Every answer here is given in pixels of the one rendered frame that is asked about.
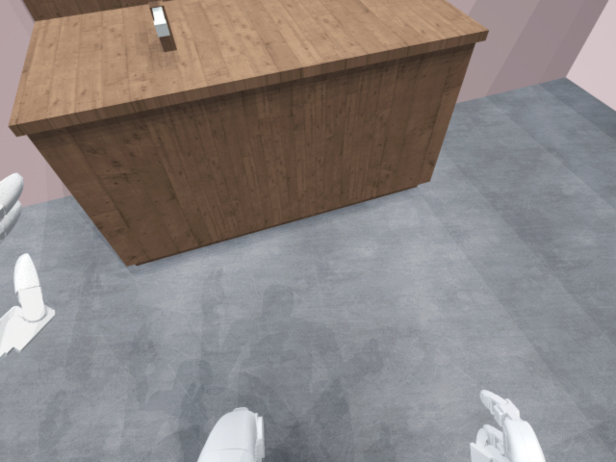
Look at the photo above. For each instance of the counter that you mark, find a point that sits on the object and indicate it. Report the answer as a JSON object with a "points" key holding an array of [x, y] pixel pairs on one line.
{"points": [[250, 115]]}

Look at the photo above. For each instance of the tap lever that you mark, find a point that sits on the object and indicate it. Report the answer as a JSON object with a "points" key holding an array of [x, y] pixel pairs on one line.
{"points": [[160, 22]]}

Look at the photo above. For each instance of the robot left thigh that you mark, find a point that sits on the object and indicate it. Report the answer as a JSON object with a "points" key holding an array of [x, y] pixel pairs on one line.
{"points": [[238, 436]]}

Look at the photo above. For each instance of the left robot hand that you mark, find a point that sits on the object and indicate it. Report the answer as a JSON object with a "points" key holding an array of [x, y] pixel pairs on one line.
{"points": [[20, 326]]}

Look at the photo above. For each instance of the right robot hand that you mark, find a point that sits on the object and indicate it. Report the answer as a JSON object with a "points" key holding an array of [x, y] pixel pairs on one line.
{"points": [[516, 443]]}

